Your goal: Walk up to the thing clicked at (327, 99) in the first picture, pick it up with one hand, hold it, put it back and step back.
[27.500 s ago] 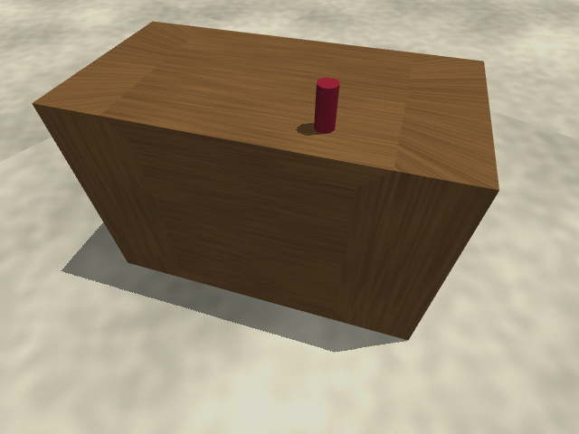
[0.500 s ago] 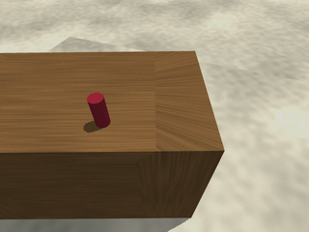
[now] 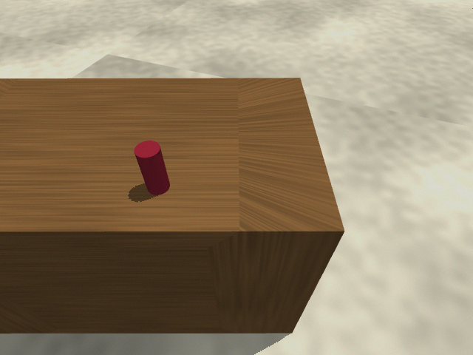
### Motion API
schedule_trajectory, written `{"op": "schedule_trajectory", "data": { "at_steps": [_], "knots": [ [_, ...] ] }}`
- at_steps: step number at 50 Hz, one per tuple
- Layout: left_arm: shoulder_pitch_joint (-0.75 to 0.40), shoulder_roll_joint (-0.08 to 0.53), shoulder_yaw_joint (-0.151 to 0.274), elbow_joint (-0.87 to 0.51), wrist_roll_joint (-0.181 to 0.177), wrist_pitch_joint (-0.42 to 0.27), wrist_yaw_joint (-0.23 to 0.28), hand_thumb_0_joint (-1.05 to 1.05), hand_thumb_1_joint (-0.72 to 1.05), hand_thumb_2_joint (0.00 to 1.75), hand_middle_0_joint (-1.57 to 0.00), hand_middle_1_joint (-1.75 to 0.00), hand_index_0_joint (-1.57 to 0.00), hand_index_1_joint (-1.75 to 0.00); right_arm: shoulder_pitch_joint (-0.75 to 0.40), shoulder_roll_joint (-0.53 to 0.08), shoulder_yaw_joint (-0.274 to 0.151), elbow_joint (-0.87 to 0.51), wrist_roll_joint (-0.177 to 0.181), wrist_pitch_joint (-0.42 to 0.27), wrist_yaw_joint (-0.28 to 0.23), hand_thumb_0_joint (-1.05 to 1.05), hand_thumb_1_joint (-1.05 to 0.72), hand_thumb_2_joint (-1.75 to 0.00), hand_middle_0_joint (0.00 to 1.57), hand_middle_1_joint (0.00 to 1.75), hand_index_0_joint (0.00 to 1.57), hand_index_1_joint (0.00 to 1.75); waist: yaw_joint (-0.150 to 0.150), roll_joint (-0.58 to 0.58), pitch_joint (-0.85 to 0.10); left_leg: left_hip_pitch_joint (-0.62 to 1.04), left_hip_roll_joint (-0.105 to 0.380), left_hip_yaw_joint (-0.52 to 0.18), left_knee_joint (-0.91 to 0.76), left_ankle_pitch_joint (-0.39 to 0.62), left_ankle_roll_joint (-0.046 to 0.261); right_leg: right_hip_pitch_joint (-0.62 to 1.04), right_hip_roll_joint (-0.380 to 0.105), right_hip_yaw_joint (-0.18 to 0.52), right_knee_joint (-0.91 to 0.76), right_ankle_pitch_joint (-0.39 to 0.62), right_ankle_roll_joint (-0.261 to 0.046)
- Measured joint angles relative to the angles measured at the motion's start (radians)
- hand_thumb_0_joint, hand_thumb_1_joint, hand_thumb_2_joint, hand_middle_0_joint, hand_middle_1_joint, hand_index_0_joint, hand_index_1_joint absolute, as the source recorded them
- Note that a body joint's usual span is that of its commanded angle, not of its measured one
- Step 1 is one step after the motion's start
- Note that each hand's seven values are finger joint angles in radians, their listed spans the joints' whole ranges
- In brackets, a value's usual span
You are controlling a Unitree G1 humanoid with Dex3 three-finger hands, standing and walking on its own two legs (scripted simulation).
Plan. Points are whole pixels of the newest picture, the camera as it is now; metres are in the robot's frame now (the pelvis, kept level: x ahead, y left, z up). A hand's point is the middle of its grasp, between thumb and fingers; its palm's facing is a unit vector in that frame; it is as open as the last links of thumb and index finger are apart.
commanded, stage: stand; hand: left
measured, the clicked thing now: (153, 169) +0.49 +0.19 +0.03
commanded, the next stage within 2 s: none
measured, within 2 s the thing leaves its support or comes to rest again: neither
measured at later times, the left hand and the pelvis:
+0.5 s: hand out of the picture +0.07 +0.25 -0.16, palm faces -0.03 -0.94 -0.35, open 7.4 cm; pelvis +0.01 +0.00 +0.00, yaw +0 degrees
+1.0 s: hand out of the picture +0.09 +0.25 -0.16, palm faces -0.02 -0.94 -0.35, open 7.4 cm; pelvis +0.02 +0.00 +0.00, yaw +0 degrees
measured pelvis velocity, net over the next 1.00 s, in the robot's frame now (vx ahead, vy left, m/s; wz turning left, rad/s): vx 0.02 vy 0.00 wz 0.00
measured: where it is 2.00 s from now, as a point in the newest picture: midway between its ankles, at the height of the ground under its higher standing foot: outside the picture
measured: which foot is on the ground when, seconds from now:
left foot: down 0.00-1.00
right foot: down 0.00-1.00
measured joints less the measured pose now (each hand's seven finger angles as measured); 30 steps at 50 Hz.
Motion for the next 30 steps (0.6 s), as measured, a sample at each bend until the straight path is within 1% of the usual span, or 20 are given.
{"op": "schedule_trajectory", "data": {
  "at_steps": [5,8,11,18,30],
  "knots": [
    [0.004,0.001,0.001,-0.001,0.001,0.001,-0.001,0.0,0.6,0.83,-0.2,-0.29,-0.2,-0.29,0.003,0.0,0.0,0.001,0.0,-0.001,-0.002,0.01,-0.91,-0.9,0.2,0.3,0.2,0.3,0.002,-0.002,0.004,0.0,-0.001,0.0,-0.002,-0.001,0.0,-0.001,-0.001,0.0,0.0,-0.001,0.001],
    [0.006,0.001,0.001,-0.002,0.001,0.001,-0.001,0.0,0.73,0.86,-0.2,-0.29,-0.2,-0.3,0.002,0.0,0.001,0.002,0.001,-0.002,-0.002,0.01,-0.91,-0.9,0.2,0.3,0.2,0.3,0.002,-0.001,0.005,0.001,-0.001,0.0,-0.002,-0.002,0.001,0.001,-0.002,0.0,-0.001,-0.002,0.001],
    [0.005,0.002,0.001,-0.002,0.0,0.002,-0.001,0.0,0.81,0.88,-0.2,-0.29,-0.2,-0.3,0.0,0.0,0.002,0.001,0.001,-0.003,-0.003,0.01,-0.91,-0.9,0.2,0.3,0.2,0.3,0.003,-0.001,0.005,0.002,-0.002,0.001,-0.001,-0.003,0.001,0.002,-0.002,0.0,-0.001,-0.004,0.001],
    [0.005,0.002,0.002,-0.005,0.0,0.003,-0.002,0.0,0.89,0.89,-0.2,-0.3,-0.2,-0.3,-0.003,0.001,0.001,0.0,0.001,-0.003,-0.002,0.01,-0.91,-0.9,0.2,0.3,0.2,0.3,0.004,0.0,0.005,0.001,-0.004,0.0,-0.005,-0.005,0.0,-0.001,-0.004,-0.001,0.002,-0.009,0.0],
    [0.0,0.0,0.001,-0.008,-0.002,0.0,0.0,0.0,0.91,0.89,-0.2,-0.3,-0.2,-0.3,-0.012,0.0,0.0,-0.004,0.001,-0.002,-0.003,0.01,-0.91,-0.9,0.2,0.3,0.2,0.3,0.005,0.001,0.005,0.006,-0.001,-0.001,-0.004,-0.015,-0.002,0.007,-0.001,-0.002,-0.006,-0.015,-0.001]
  ]
}}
